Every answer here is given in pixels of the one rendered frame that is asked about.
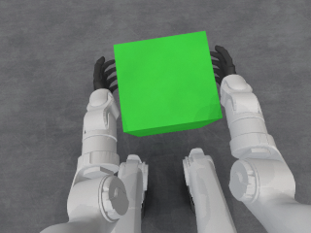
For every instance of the robot left forearm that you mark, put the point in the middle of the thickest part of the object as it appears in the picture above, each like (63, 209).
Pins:
(99, 149)

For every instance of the robot right hand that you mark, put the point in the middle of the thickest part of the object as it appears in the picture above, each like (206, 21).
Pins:
(225, 64)

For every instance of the robot left upper arm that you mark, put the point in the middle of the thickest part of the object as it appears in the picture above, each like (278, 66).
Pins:
(94, 206)

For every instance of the carton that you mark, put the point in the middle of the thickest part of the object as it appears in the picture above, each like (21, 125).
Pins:
(166, 84)

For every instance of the robot right forearm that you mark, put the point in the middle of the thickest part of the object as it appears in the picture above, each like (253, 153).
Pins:
(248, 133)

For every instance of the robot right upper arm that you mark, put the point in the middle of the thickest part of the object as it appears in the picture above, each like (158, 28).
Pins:
(267, 188)

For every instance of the right robot thigh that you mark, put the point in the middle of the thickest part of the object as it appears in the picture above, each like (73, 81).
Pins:
(211, 210)

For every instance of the right robot foot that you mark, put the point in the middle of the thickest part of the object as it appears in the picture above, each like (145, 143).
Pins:
(192, 207)

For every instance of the robot left hand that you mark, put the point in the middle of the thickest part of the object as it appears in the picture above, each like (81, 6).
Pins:
(100, 76)

